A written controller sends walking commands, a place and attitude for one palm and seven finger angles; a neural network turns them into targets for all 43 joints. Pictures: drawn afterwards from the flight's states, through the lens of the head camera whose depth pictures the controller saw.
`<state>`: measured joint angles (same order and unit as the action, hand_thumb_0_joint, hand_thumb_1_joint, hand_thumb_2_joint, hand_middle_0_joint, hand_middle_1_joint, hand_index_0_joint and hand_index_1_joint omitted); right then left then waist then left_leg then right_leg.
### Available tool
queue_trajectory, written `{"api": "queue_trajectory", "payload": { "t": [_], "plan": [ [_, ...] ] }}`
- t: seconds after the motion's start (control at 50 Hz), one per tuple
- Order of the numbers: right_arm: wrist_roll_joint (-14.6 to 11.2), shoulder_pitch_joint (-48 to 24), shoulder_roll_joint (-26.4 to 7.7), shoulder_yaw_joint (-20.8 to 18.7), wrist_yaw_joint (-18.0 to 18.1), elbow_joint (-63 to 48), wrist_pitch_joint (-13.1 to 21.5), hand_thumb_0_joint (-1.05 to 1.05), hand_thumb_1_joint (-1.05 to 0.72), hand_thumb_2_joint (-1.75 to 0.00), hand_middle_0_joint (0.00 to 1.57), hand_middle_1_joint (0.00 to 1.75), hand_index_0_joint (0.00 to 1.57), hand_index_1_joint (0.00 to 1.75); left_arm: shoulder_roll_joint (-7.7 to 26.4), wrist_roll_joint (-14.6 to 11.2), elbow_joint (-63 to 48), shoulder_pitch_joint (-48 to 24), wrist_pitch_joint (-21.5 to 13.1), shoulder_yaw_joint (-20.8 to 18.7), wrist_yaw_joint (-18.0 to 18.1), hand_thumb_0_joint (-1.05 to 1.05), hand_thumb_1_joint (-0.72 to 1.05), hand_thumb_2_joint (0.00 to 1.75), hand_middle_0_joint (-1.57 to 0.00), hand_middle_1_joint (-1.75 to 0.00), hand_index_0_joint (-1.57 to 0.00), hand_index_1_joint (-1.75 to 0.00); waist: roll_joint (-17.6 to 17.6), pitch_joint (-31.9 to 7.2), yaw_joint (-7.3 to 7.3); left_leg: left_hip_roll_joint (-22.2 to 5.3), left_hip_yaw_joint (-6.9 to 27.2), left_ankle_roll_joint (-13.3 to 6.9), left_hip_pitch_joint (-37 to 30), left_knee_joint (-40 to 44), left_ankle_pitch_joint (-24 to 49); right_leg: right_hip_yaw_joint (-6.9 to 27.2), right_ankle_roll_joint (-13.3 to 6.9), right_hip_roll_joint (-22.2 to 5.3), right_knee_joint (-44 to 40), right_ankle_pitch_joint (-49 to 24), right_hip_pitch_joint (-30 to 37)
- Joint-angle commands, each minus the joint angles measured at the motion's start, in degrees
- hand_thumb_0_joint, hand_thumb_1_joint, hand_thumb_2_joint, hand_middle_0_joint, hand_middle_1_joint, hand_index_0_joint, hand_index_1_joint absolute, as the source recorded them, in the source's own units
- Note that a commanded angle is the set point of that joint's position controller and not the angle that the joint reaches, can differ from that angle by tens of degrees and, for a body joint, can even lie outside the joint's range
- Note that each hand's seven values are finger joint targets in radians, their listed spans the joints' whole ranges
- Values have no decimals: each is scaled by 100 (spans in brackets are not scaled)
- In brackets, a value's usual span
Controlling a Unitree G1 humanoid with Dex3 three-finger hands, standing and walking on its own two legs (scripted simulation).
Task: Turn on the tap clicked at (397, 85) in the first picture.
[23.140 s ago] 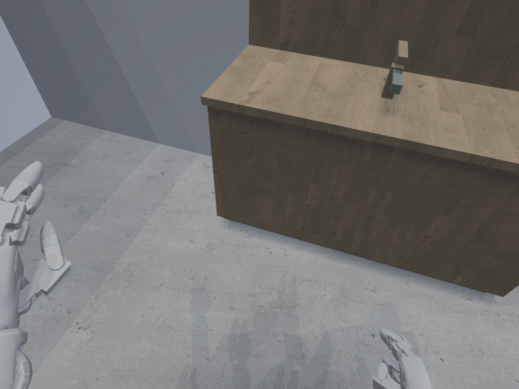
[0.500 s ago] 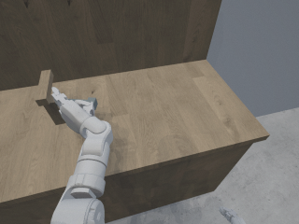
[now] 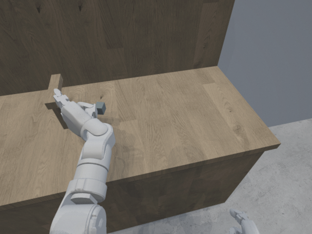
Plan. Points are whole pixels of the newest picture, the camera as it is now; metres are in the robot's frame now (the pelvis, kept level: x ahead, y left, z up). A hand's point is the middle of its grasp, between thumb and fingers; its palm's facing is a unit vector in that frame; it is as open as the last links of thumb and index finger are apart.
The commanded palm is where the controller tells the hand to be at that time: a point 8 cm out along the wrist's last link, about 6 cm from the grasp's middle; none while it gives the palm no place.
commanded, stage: lift the hand up off the lever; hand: left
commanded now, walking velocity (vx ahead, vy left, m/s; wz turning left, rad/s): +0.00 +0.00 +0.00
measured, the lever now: (100, 108) +0.46 +0.21 +0.06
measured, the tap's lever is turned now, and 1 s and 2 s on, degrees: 71 71 71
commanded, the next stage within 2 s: draw the hand back beside the body in 0.72 s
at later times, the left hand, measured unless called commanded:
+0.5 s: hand (93, 105) +0.39 +0.20 +0.14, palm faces +0.79 -0.61 -0.05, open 7.8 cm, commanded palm +0.34 +0.20 +0.14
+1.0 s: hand (107, 103) +0.38 +0.15 +0.16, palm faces +0.43 -0.90 -0.06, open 7.8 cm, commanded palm +0.32 +0.21 +0.15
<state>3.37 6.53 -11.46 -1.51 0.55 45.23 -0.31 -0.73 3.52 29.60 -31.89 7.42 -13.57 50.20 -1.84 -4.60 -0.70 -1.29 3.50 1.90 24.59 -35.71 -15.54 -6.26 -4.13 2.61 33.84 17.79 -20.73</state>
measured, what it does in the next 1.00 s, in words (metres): stands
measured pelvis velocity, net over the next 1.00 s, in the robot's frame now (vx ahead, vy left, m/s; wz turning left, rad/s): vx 0.01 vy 0.01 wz -0.05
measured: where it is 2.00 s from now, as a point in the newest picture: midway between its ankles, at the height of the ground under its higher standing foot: outside the picture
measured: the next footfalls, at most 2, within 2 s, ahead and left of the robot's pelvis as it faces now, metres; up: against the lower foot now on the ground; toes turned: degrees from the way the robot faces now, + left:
none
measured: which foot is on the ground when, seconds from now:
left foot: down 0.00-1.00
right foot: down 0.00-1.00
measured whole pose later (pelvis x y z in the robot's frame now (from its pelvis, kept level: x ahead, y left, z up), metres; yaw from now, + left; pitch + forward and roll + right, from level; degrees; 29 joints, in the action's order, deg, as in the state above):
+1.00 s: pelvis +0.01 +0.01 +0.01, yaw -3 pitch +0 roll +0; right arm 0.2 7.2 -10.7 0.4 3.5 39.7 -3.5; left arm 4.1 -0.7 9.0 -17.1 10.1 -5.1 25.6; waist -1.6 -2.8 -1.3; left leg -1.1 -0.3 1.1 14.2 -28.7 -14.4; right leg -2.5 -3.3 2.2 29.4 16.7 -12.6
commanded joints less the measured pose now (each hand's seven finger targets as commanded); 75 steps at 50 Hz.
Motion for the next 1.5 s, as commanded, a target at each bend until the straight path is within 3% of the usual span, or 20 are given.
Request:
{"api": "queue_trajectory", "payload": {
  "t": [0.0,0.14,0.34,0.38,0.54,0.66,0.8,0.82,0.84,0.88,0.94,1.0,1.02,1.04,1.06,1.14,1.2,1.32,1.42,1.48],
  "plan": [
    [-31,-626,-610,-182,61,-814,258,0,-90,-90,20,30,20,30,451,179,-1410,-2589,-314,392,-48,0,90,90,-15,-15,-15,-15,274,-1755,89,83,-272,-252,-870,264,1101,408,278,-403,-720,-1206,600],
    [-29,-664,-654,-215,31,-815,219,0,-90,-90,20,30,20,30,742,156,-1465,-2204,-149,4,20,0,90,90,-15,-15,-15,-15,402,-1733,-83,51,-271,-223,-890,344,1385,361,255,-379,-711,-1475,816],
    [-46,-784,-625,-207,2,-866,224,0,-90,-90,20,30,20,30,575,130,-1946,-2004,113,209,-25,0,90,90,-15,-15,-15,-15,326,-1671,-131,12,-303,-202,-1191,422,1679,325,229,-372,-801,-1662,934],
    [-60,-865,-586,-173,-8,-911,246,0,-90,-90,20,30,20,30,276,113,-2088,-2065,161,517,-47,0,90,90,-15,-15,-15,-15,318,-1550,-96,17,-329,-203,-1219,431,1623,320,235,-395,-832,-1619,890],
    [-101,-1030,-583,-157,81,-814,260,0,-90,-90,20,30,20,30,550,19,-2023,-2030,320,304,-138,0,90,90,-15,-15,-15,-15,393,-1289,-130,22,-286,-215,-1285,588,1282,384,265,-419,-1127,-1108,874],
    [-114,-1098,-532,-118,65,-825,287,0,-90,-90,20,30,20,30,201,78,-2096,-2202,338,672,-174,0,90,90,-15,-15,-15,-15,181,-1335,-99,29,-277,-185,-1365,608,1321,362,237,-417,-1039,-1131,799],
    [-91,-1079,-533,-131,92,-772,309,0,-90,-90,20,30,20,30,296,83,-1926,-2410,323,539,-104,0,90,90,-15,-15,-15,-15,342,-1484,-98,13,-270,-187,-1357,590,1274,368,254,-421,-1028,-1096,804],
    [-147,-706,-695,-126,184,-913,164,0,-90,-90,20,30,20,30,222,312,-2558,-2024,173,1607,-1043,0,90,90,-15,-15,-15,-15,575,-1665,253,48,-364,-286,-1688,569,1690,532,240,-401,-696,-1996,981],
    [-201,-638,-701,-172,266,-1097,104,0,-90,-90,20,30,20,30,779,150,-2819,-1705,56,985,-1463,0,90,90,-15,-16,-15,-16,406,-2042,38,74,-361,-317,-1777,594,2030,519,208,-390,-635,-2459,1291],
    [-250,-589,-666,-131,357,-1289,9,0,-90,-90,20,30,20,30,1091,2,-3271,-1162,-75,859,-1975,0,90,90,-15,-16,-15,-16,349,-2256,-100,91,-443,-357,-1935,597,2487,576,252,-404,-519,-3270,1726],
    [-400,-590,-642,-28,410,-1526,-159,0,-90,-90,20,30,20,30,1468,-435,-3362,526,-118,511,-2901,0,90,90,-16,-17,-16,-17,362,-1630,-273,24,-413,-327,-1795,773,2397,535,237,-352,-660,-3276,1845],
    [-500,-964,-590,113,504,-1799,-161,0,-90,-90,20,30,20,30,1488,-937,-3670,1077,238,229,-3001,0,90,90,-16,-18,-16,-18,743,-766,-388,12,-459,-361,-1527,965,1691,563,332,-346,-1115,-2538,1743],
    [-430,-503,-630,88,387,-1651,-152,0,-90,-90,20,30,20,30,2458,-683,-3319,1833,-133,213,-3488,0,90,90,-16,-18,-16,-18,1066,-385,-187,-127,-359,-372,-1601,1155,1460,650,383,-466,-1212,-2463,1644],
    [-477,-608,-668,73,357,-1769,-160,0,-90,-90,20,30,20,30,2760,-789,-3476,1981,-378,-174,-3729,0,90,90,-16,-19,-16,-19,819,-289,-361,-81,-354,-387,-1557,1266,1378,640,326,-441,-1292,-2194,1650],
    [-478,-659,-617,92,352,-1865,-103,0,-90,-90,20,30,20,30,2637,-766,-3835,1843,-576,99,-3874,0,90,90,-16,-19,-16,-19,617,-387,-317,-52,-392,-423,-1647,1280,1390,700,327,-456,-1332,-2165,1682],
    [-465,-745,-621,124,302,-1912,321,0,-90,-90,20,30,20,30,2655,-684,-5380,1174,-1221,519,-4151,0,90,90,-17,-20,-17,-20,-1034,-286,-157,-41,-380,-351,-2382,1402,1370,728,219,-427,-1737,-1729,1368],
    [-446,-654,-676,114,312,-1815,628,0,-90,-90,20,30,20,30,2390,-642,-5306,1157,-1452,881,-4170,0,90,90,-17,-21,-17,-21,-793,-291,-24,-70,-285,-338,-2657,1489,1178,666,187,-329,-1871,-1405,1282],
    [-430,-660,-799,55,383,-1673,633,0,-90,-90,20,30,20,30,2415,-724,-4252,2338,-1586,599,-4268,0,90,90,-18,-23,-18,-23,1119,-33,-99,-67,-295,-465,-2472,1674,796,668,334,-339,-2113,-945,1345],
    [-453,-782,-680,128,329,-1753,508,0,-90,-90,20,30,20,30,2646,-751,-4600,2662,-1672,220,-4389,0,90,90,-18,-24,-18,-24,-224,12,-260,-9,-295,-382,-2297,1763,702,725,245,-395,-2124,-866,1543],
    [-417,-792,-647,172,308,-1843,553,0,-90,-90,20,30,20,30,2887,-728,-5238,2668,-1729,-24,-4358,0,90,90,-18,-25,-18,-25,-629,-94,-298,4,-209,-336,-2308,1778,801,687,189,-384,-2093,-1005,1676]
  ]
}}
